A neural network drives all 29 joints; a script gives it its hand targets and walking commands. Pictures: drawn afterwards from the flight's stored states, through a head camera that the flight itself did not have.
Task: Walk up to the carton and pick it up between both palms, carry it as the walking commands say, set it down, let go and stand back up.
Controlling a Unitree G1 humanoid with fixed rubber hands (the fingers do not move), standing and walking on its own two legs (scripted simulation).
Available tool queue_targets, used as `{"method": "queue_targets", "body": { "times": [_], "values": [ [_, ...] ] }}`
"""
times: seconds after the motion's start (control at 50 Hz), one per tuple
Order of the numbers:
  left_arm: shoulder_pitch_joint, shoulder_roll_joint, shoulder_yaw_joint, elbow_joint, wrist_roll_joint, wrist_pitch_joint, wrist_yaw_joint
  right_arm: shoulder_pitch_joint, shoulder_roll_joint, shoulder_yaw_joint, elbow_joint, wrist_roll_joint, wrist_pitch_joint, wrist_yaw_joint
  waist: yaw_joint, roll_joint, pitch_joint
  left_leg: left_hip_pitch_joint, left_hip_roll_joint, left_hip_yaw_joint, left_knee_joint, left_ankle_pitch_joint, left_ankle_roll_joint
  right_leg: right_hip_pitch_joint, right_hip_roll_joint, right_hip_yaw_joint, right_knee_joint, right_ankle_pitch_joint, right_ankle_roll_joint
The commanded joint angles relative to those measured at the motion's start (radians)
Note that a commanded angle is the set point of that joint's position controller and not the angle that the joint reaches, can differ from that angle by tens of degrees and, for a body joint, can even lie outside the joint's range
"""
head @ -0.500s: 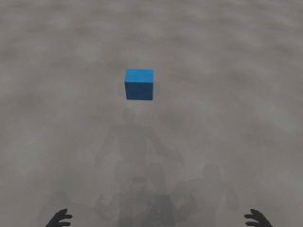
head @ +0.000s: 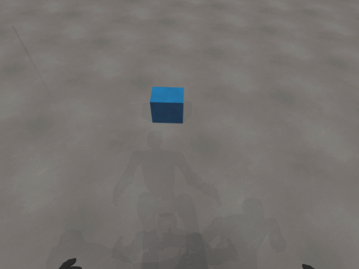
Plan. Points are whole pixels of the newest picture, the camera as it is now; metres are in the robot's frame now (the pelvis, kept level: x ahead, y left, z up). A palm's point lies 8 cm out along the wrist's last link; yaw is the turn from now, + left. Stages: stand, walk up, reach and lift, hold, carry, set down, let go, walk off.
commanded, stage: stand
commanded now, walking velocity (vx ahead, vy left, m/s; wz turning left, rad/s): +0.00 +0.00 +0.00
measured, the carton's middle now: (167, 105) +1.29 +0.13 -0.67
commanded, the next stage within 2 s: walk up in 0.64 s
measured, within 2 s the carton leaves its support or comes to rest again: neither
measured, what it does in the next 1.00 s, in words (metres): stands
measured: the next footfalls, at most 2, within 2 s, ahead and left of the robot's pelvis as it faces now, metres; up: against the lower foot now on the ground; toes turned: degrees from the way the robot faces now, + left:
left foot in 1.22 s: +0.21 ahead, +0.17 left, +0.00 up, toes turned +7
right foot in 1.56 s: +0.35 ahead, -0.09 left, +0.00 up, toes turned -1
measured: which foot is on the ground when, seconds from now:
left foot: down 0.00-0.98, up 1.00-1.00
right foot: down 0.00-1.00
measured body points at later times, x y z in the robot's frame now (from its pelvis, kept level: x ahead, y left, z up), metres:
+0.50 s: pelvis -0.01 +0.00 +0.00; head +0.01 +0.00 +0.45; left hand +0.09 +0.30 -0.13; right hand +0.09 -0.31 -0.12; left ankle -0.01 +0.11 -0.74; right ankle -0.01 -0.13 -0.74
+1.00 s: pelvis +0.01 -0.01 -0.01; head +0.02 +0.00 +0.44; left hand +0.09 +0.32 -0.12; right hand +0.09 -0.33 -0.12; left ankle -0.01 +0.11 -0.74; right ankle -0.01 -0.13 -0.74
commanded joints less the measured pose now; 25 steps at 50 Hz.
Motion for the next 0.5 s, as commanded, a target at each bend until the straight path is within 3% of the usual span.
{"method": "queue_targets", "body": {
  "times": [0.0, 0.02, 0.06, 0.08, 0.12, 0.14, 0.16, 0.2, 0.24, 0.26, 0.32, 0.34, 0.36, 0.38, 0.42, 0.44, 0.46, 0.48],
  "values": [
    [-0.064, 0.205, 0.042, -0.053, -0.003, -0.026, 0.012, -0.023, -0.169, -0.028, -0.050, -0.002, -0.017, -0.012, 0.000, -0.037, -0.116, 0.029, 0.131, -0.096, -0.062, 0.260, 0.026, 0.046, -0.102, 0.080, -0.045, 0.236, -0.054],
    [-0.038, 0.210, 0.045, -0.045, 0.001, -0.023, 0.009, -0.034, -0.209, -0.044, -0.045, -0.003, -0.018, -0.016, 0.006, 0.009, -0.120, 0.042, 0.127, -0.094, -0.065, 0.266, 0.029, 0.034, -0.101, 0.074, -0.056, 0.209, -0.042],
    [-0.061, 0.180, 0.039, -0.054, 0.007, -0.017, 0.007, -0.045, -0.206, -0.045, -0.051, -0.005, -0.010, -0.017, 0.007, 0.026, -0.102, 0.013, 0.116, -0.089, -0.076, 0.216, 0.023, 0.047, -0.103, 0.077, -0.062, 0.195, -0.053],
    [-0.042, 0.194, 0.042, -0.044, 0.009, -0.016, 0.011, -0.021, -0.184, -0.038, -0.047, 0.000, -0.013, -0.014, -0.012, 0.027, -0.105, 0.032, 0.131, -0.091, -0.071, 0.229, 0.026, 0.028, -0.105, 0.080, -0.057, 0.198, -0.056],
    [-0.052, 0.189, 0.037, -0.051, 0.003, -0.016, 0.009, -0.058, -0.209, -0.048, -0.049, 0.001, -0.015, -0.015, 0.010, -0.016, -0.104, 0.024, 0.130, -0.096, -0.069, 0.216, 0.028, 0.030, -0.103, 0.073, -0.073, 0.198, -0.051],
    [-0.056, 0.186, 0.036, -0.042, 0.006, -0.016, 0.011, -0.036, -0.209, -0.047, -0.037, 0.003, -0.015, -0.010, -0.006, -0.014, -0.109, 0.030, 0.122, -0.098, -0.083, 0.207, 0.021, 0.034, -0.106, 0.074, -0.072, 0.195, -0.048],
    [-0.041, 0.196, 0.037, -0.040, -0.004, -0.016, 0.010, -0.043, -0.201, -0.039, -0.048, -0.005, -0.014, -0.005, 0.005, 0.026, -0.110, 0.027, 0.124, -0.084, -0.085, 0.201, 0.023, 0.035, -0.108, 0.081, -0.069, 0.176, -0.048],
    [-0.036, 0.195, 0.041, -0.038, -0.004, -0.015, 0.008, -0.065, -0.212, -0.048, -0.038, 0.002, -0.017, -0.008, 0.011, 0.024, -0.107, 0.023, 0.125, -0.101, -0.089, 0.197, 0.024, 0.026, -0.101, 0.076, -0.081, 0.150, -0.046],
    [-0.041, 0.208, 0.042, -0.027, 0.011, -0.017, 0.010, -0.023, -0.179, -0.038, -0.031, -0.006, -0.018, -0.007, -0.008, -0.040, -0.074, 0.017, 0.129, -0.090, -0.093, 0.197, 0.023, 0.010, -0.097, 0.071, -0.075, 0.161, -0.046],
    [-0.041, 0.193, 0.040, -0.034, -0.004, -0.018, 0.005, -0.034, -0.209, -0.048, -0.032, 0.000, -0.020, -0.009, 0.001, 0.005, -0.103, 0.036, 0.132, -0.094, -0.089, 0.209, 0.027, 0.023, -0.110, 0.086, -0.087, 0.169, -0.049],
    [-0.060, 0.204, 0.043, -0.037, 0.007, -0.022, 0.010, -0.040, -0.189, -0.045, -0.042, -0.001, -0.017, -0.006, -0.011, -0.021, -0.135, 0.048, 0.132, -0.093, -0.093, 0.238, 0.021, 0.043, -0.103, 0.071, -0.073, 0.193, -0.049],
    [-0.051, 0.184, 0.037, -0.036, -0.005, -0.025, 0.008, -0.063, -0.221, -0.050, -0.036, -0.002, -0.012, -0.007, 0.012, 0.036, -0.111, 0.044, 0.127, -0.090, -0.079, 0.248, 0.018, 0.034, -0.107, 0.085, -0.091, 0.196, -0.045],
    [-0.050, 0.176, 0.030, -0.036, 0.000, -0.023, 0.004, -0.035, -0.230, -0.052, -0.035, 0.001, -0.012, -0.008, -0.013, 0.032, -0.128, 0.063, 0.127, -0.092, -0.079, 0.238, 0.018, 0.031, -0.110, 0.074, -0.092, 0.206, -0.045],
    [-0.049, 0.195, 0.039, -0.032, 0.000, -0.019, 0.009, -0.025, -0.215, -0.051, -0.030, 0.002, -0.015, -0.011, -0.015, -0.019, -0.114, 0.057, 0.131, -0.098, -0.077, 0.222, 0.022, 0.017, -0.101, 0.075, -0.099, 0.197, -0.044],
    [-0.031, 0.191, 0.036, -0.022, -0.003, -0.020, 0.010, -0.017, -0.212, -0.041, -0.027, -0.004, -0.011, -0.008, 0.009, 0.007, -0.092, 0.030, 0.131, -0.092, -0.083, 0.215, 0.030, 0.029, -0.104, 0.088, -0.108, 0.177, -0.047],
    [-0.040, 0.212, 0.041, -0.014, -0.003, -0.018, 0.011, -0.034, -0.210, -0.045, -0.034, -0.002, -0.011, -0.007, -0.012, 0.046, -0.089, 0.022, 0.123, -0.103, -0.095, 0.207, 0.026, 0.035, -0.108, 0.079, -0.092, 0.181, -0.046],
    [-0.054, 0.202, 0.037, -0.021, 0.001, -0.015, 0.008, -0.038, -0.201, -0.037, -0.029, 0.001, -0.009, -0.011, -0.002, 0.004, -0.085, 0.023, 0.131, -0.085, -0.094, 0.195, 0.023, 0.029, -0.116, 0.087, -0.093, 0.200, -0.045],
    [-0.043, 0.213, 0.047, -0.029, 0.001, -0.017, 0.012, -0.020, -0.192, -0.037, -0.029, 0.002, -0.012, -0.009, -0.005, 0.023, -0.095, 0.021, 0.132, -0.098, -0.098, 0.196, 0.025, 0.023, -0.101, 0.084, -0.091, 0.172, -0.045]
  ]
}}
